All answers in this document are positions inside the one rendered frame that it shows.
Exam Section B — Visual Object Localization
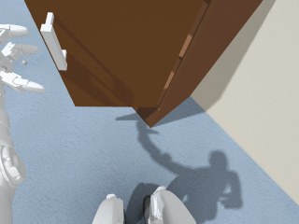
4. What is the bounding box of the handle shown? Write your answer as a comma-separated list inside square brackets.
[40, 12, 67, 71]

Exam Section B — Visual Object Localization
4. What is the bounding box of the robot right shin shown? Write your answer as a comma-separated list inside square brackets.
[148, 186, 166, 224]

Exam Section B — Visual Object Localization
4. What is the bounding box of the cupboard door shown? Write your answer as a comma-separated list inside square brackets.
[24, 0, 204, 107]

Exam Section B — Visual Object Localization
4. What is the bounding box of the robot left upper arm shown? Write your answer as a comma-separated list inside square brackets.
[0, 146, 27, 224]

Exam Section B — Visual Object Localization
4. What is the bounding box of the robot left hand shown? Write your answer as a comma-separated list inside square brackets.
[0, 24, 46, 93]

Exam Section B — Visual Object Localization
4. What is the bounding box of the robot left forearm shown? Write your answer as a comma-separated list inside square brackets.
[0, 85, 14, 148]

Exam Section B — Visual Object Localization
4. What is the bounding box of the left robot thigh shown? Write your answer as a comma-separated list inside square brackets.
[92, 198, 124, 224]

